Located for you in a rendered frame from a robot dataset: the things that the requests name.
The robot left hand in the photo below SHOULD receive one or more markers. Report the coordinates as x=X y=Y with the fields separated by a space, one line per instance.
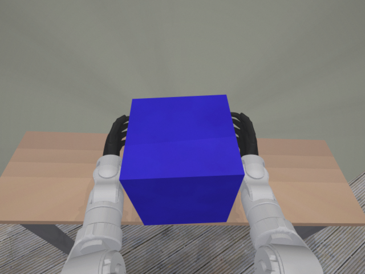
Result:
x=114 y=140

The right robot upper arm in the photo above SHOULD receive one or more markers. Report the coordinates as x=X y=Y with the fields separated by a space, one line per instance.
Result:
x=285 y=259

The robot left forearm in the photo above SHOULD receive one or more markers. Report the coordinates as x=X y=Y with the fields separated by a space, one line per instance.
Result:
x=102 y=221

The left robot upper arm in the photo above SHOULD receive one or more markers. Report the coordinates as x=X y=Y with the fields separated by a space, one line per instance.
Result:
x=107 y=261

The robot right hand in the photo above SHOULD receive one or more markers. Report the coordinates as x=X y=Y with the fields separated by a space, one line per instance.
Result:
x=247 y=141

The carton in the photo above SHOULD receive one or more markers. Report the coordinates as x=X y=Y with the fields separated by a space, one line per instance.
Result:
x=181 y=162

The robot right forearm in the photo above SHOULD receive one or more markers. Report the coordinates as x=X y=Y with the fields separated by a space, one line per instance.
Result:
x=265 y=217

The table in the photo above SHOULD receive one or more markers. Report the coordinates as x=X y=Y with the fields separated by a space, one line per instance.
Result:
x=49 y=178

